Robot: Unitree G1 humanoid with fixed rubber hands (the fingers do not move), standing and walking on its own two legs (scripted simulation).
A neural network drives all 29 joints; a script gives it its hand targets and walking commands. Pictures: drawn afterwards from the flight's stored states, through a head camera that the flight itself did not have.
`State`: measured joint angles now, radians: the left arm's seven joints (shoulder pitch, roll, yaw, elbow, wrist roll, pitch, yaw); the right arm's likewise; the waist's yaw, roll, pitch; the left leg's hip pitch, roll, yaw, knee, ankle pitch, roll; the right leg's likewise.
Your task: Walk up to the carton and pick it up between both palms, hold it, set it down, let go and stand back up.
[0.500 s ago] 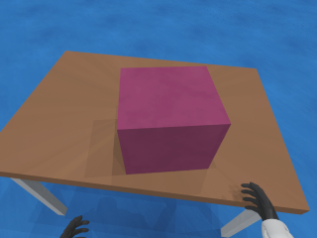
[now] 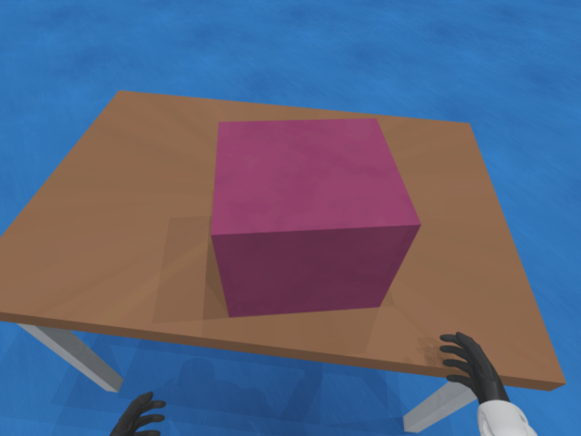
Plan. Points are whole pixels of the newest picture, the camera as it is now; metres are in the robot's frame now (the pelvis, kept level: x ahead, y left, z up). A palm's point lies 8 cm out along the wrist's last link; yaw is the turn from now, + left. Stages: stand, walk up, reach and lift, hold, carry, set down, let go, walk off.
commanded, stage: stand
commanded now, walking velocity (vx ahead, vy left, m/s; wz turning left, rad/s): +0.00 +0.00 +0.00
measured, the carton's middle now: (302, 218) +0.45 -0.01 +0.00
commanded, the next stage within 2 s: none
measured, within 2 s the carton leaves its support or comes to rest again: neither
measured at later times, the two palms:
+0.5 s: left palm out of the picture +0.11 +0.23 -0.11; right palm (488, 394) +0.18 -0.26 -0.04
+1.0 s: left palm out of the picture +0.12 +0.23 -0.10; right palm (489, 395) +0.18 -0.26 -0.04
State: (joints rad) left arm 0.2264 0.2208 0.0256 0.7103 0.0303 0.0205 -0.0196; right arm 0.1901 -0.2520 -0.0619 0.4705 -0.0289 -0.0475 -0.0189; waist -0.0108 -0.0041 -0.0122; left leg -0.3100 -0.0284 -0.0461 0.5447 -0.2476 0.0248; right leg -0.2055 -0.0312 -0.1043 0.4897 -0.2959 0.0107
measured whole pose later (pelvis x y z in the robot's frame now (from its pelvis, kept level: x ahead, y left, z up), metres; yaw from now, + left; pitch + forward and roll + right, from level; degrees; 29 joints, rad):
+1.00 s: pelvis +0.00 -0.01 +0.00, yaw +0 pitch +1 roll -1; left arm 0.22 0.21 0.02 0.70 0.03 0.02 -0.02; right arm 0.20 -0.24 -0.05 0.44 -0.03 -0.05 -0.02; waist -0.02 0.00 -0.01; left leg -0.33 -0.02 -0.05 0.56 -0.25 0.01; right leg -0.23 -0.02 -0.11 0.52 -0.31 0.00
